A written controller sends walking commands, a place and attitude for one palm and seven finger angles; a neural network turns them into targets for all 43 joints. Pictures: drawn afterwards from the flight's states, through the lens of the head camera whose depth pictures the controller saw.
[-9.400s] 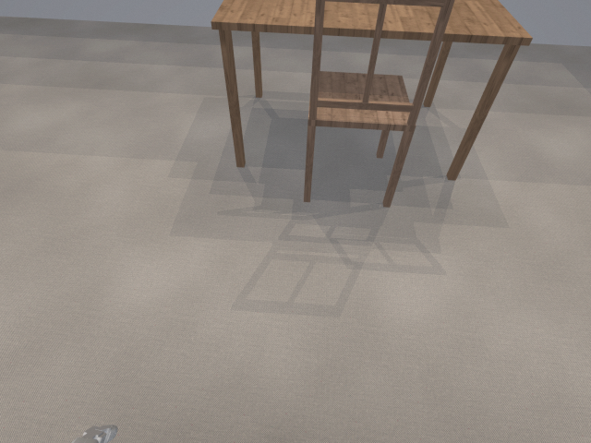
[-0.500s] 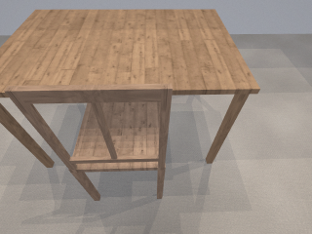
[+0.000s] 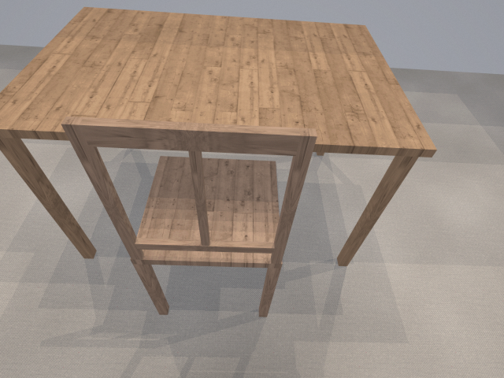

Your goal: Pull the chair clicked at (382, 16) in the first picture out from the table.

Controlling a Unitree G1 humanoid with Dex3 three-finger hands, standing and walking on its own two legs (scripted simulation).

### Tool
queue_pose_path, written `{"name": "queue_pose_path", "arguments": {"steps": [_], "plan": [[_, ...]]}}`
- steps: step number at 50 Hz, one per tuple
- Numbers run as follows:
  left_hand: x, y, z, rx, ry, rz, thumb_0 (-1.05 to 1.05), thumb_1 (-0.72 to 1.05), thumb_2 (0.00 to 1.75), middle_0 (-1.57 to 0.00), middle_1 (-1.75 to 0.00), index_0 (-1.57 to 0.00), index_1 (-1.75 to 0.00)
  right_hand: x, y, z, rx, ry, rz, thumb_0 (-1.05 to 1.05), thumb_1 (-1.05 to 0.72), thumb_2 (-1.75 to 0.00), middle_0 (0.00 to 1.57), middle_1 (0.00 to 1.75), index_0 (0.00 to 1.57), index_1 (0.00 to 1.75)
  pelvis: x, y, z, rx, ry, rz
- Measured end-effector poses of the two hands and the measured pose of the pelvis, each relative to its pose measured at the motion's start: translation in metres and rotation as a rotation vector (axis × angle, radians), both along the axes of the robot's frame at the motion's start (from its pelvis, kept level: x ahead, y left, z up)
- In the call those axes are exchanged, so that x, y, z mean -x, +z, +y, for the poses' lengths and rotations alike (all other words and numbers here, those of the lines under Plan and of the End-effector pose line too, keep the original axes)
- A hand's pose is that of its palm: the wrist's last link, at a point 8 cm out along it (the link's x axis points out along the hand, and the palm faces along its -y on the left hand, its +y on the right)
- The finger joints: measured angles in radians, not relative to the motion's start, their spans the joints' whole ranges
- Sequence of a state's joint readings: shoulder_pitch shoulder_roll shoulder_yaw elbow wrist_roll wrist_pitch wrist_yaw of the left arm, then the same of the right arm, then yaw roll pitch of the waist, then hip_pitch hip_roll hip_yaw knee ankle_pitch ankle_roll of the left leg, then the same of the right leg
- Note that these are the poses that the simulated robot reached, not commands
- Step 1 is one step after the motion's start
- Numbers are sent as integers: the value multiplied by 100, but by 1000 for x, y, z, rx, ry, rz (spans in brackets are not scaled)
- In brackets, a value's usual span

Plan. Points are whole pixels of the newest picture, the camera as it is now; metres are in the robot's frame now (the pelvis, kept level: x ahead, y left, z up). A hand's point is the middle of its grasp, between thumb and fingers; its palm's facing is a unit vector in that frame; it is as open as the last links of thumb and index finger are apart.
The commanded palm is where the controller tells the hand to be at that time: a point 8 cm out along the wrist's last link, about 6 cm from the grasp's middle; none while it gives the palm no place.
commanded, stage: look again from close up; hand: left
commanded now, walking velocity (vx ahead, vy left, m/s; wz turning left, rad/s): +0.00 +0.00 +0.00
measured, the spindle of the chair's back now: (201, 204) +0.46 +0.14 -0.06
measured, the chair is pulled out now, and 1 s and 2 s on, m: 0.00 0.00 0.00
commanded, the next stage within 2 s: raise the hand toward the chair's back in 0.24 s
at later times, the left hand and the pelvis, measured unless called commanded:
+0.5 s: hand (146, 354) +0.16 +0.18 -0.06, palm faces +0.25 -0.96 -0.14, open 7.6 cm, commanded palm +0.11 +0.22 -0.07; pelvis +0.00 -0.01 -0.01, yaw +1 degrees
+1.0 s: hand (162, 356) +0.16 +0.15 -0.06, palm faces +0.04 -1.00 -0.06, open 11.4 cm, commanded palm +0.14 +0.21 -0.05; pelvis -0.04 -0.07 -0.11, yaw +1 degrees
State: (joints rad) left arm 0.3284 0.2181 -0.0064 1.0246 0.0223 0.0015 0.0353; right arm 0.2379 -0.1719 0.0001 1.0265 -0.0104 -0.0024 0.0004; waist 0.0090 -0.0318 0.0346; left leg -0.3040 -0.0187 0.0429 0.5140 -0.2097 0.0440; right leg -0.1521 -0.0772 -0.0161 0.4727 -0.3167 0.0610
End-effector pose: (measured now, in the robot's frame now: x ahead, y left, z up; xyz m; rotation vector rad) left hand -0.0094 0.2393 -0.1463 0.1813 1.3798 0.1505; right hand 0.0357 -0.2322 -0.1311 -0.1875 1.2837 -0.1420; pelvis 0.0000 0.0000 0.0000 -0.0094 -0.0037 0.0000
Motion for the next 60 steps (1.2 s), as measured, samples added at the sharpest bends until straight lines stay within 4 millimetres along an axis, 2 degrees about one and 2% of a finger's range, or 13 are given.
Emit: {"name": "queue_pose_path", "arguments": {"steps": [9, 18, 20, 25, 27, 29, 32, 38, 41, 44, 50, 54, 60], "plan": [[16, 1, -7, 12, 8, 58, 0, 90, 90, -20, -30, -20, -30, 10, -3, 1, -8, -13, 41, 0, -92, -90, 20, 30, 20, 30, -2, 1, 1, -5, -5, -4], [8, 0, -20, 26, 2, 49, 0, 90, 90, -20, -30, -20, -30, 11, -5, -1, -11, -20, 53, 0, -92, -90, 20, 30, 20, 30, -5, 2, -2, -4, -8, -6], [-26, 17, -18, 12, 77, -133, 1, 90, 89, -20, -30, -20, -30, 2, 0, -4, 6, -17, -45, 1, -92, -90, 20, 30, 20, 30, -4, 0, -4, -7, -5, -3], [-143, 108, -18, -42, 89, -850, 2, 87, 88, -19, -29, -19, -29, -44, 13, -15, 23, -9, -387, 1, -92, -90, 20, 30, 20, 30, 3, -10, -12, -17, 19, 43], [-174, 132, -21, -20, 52, -1082, 1, 84, 86, -19, -28, -19, -29, -65, 16, -22, 27, 10, -483, 1, -91, -90, 20, 30, 20, 30, 8, -19, -18, -9, 15, 86], [-189, 143, -27, 25, -9, -1272, 1, 80, 85, -18, -28, -18, -28, -87, 18, -30, 32, 35, -568, 1, -91, -90, 20, 30, 20, 30, 14, -32, -25, -7, 0, 137], [-185, 133, -36, 90, -133, -1417, 0, 75, 83, -18, -27, -18, -27, -117, 17, -45, 44, 72, -679, 1, -91, -90, 20, 30, 20, 30, 22, -57, -35, -4, -11, 195], [-131, 74, -35, 117, -56, -1250, 1, 61, 77, -17, -25, -17, -25, -161, 8, -64, 86, 136, -802, 1, -91, -90, 20, 30, 20, 30, 30, -95, -52, 7, 4, 245], [-112, 74, -31, 37, -14, -1261, 1, 54, 74, -16, -24, -16, -24, -169, -3, -64, 96, 166, -805, 1, -91, -90, 19, 30, 20, 30, 31, -105, -59, 22, 17, 257], [-113, 89, -31, -4, -55, -1358, 1, 46, 71, -15, -23, -15, -23, -166, -22, -59, 82, 184, -770, 1, -91, -90, 19, 30, 20, 30, 32, -113, -64, 37, 26, 268], [-150, 91, -36, 103, -159, -1353, 1, 32, 65, -14, -21, -14, -21, -134, -56, -49, 18, 116, -647, 1, -91, -90, 20, 30, 20, 30, 35, -114, -68, 42, 25, 280], [-166, 91, -34, 131, -140, -1265, 1, 23, 61, -13, -19, -13, -20, -105, -62, -49, 6, 37, -571, 1, -91, -90, 20, 30, 20, 30, 32, -106, -64, 30, 13, 282], [-171, 103, -27, 79, -116, -1295, 1, 9, 55, -12, -17, -12, -17, -75, -58, -58, 47, -15, -502, 1, -91, -90, 20, 30, 20, 30, 27, -95, -53, 20, 0, 289]]}}
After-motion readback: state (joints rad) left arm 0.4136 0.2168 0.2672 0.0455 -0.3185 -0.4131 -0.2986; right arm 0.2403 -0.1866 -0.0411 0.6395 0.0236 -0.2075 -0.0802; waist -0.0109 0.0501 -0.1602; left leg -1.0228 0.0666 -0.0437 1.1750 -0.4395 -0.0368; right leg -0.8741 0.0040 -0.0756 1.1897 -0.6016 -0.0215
